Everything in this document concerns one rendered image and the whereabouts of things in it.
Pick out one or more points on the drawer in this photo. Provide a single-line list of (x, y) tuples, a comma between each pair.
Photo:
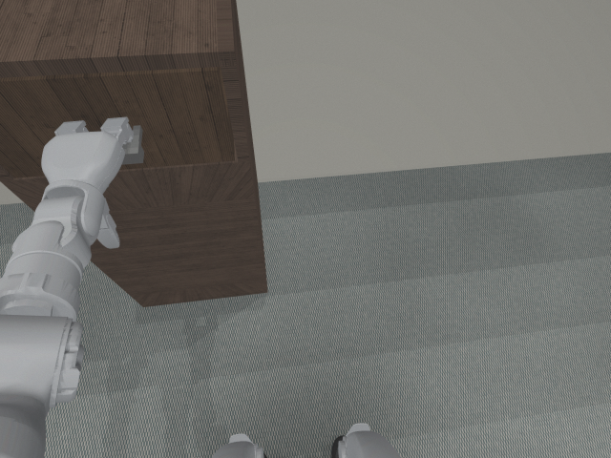
[(183, 114)]

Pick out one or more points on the handle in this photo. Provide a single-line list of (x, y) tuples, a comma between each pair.
[(133, 151)]

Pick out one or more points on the robot left shin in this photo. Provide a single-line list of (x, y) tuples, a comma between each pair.
[(238, 438)]

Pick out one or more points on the robot left upper arm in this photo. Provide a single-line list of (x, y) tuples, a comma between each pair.
[(40, 364)]

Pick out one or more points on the robot left hand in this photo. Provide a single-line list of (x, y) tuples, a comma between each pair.
[(91, 157)]

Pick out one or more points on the robot right shin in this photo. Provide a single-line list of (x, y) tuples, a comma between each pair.
[(358, 427)]

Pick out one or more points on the robot left forearm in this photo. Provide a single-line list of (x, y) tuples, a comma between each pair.
[(43, 274)]

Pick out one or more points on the cabinet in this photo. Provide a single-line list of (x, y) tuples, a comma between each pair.
[(189, 232)]

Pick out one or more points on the robot shin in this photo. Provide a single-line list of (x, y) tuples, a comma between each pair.
[(238, 438), (358, 427)]

